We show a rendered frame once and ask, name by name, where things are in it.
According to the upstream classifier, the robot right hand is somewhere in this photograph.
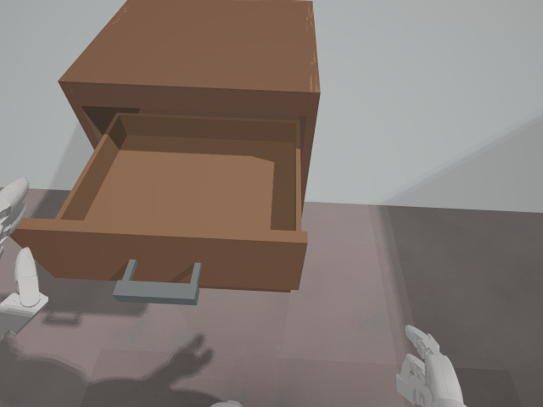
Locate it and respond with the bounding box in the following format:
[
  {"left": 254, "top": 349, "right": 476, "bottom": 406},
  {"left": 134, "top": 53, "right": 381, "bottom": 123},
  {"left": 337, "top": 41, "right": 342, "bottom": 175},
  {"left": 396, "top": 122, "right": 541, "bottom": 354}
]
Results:
[{"left": 396, "top": 325, "right": 463, "bottom": 407}]

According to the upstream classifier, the robot left hand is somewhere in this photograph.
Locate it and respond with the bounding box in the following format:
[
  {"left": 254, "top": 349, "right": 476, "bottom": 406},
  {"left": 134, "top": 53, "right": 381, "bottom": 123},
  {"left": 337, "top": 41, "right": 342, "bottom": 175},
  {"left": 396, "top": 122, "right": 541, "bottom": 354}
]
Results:
[{"left": 0, "top": 177, "right": 48, "bottom": 342}]

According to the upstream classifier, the cabinet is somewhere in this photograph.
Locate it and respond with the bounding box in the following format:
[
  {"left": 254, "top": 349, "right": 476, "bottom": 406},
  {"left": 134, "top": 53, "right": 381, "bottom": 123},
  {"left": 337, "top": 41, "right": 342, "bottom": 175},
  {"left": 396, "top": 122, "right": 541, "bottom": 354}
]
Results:
[{"left": 58, "top": 0, "right": 321, "bottom": 293}]

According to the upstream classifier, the drawer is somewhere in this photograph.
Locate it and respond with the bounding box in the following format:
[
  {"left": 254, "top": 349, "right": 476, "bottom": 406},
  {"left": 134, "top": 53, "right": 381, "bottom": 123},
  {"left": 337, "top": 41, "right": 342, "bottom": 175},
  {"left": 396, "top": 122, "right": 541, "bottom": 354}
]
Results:
[{"left": 9, "top": 113, "right": 308, "bottom": 290}]

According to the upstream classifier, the handle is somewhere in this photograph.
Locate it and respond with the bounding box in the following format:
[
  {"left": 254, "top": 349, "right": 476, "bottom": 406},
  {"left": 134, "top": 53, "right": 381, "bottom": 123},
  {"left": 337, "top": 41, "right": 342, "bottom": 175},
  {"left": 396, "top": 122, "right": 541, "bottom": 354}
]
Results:
[{"left": 112, "top": 259, "right": 202, "bottom": 305}]

